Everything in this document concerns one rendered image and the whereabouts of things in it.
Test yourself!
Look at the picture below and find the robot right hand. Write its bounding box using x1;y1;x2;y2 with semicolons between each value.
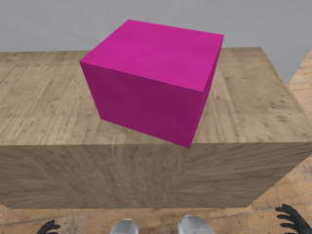
275;204;312;234

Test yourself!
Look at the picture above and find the robot left thigh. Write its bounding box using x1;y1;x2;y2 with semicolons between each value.
109;219;138;234

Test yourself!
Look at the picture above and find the robot right thigh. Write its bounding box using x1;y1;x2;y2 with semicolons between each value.
177;215;215;234

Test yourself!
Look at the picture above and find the pedestal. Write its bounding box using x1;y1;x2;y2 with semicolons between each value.
0;47;312;210

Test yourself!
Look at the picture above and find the robot thigh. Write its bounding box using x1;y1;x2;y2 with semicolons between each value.
177;215;215;234
109;219;138;234

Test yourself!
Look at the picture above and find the carton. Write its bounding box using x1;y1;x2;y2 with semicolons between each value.
79;19;224;149

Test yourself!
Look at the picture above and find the robot left hand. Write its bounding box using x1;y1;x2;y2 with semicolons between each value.
36;219;60;234

